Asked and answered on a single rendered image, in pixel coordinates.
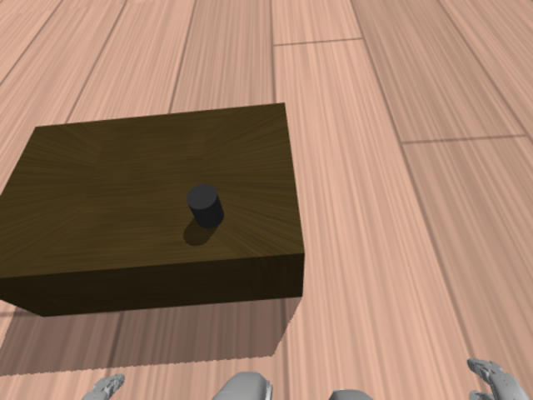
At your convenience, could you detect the left robot hand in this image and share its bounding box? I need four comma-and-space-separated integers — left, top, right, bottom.
82, 373, 125, 400

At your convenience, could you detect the right robot hand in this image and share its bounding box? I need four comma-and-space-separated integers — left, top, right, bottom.
467, 358, 530, 400

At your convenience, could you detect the can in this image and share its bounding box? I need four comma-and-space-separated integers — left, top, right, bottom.
187, 184, 224, 228

